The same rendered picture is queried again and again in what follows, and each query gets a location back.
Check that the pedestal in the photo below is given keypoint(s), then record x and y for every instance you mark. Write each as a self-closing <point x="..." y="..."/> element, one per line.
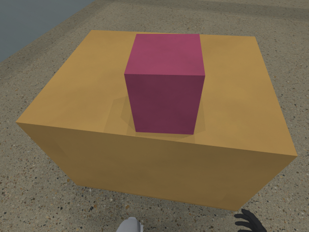
<point x="82" y="120"/>

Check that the robot left thigh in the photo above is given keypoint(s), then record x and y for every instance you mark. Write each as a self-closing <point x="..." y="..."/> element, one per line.
<point x="130" y="225"/>

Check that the robot right hand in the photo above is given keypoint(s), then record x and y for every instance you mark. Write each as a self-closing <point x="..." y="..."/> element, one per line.
<point x="254" y="224"/>

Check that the carton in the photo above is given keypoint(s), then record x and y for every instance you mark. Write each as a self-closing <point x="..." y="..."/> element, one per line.
<point x="164" y="79"/>

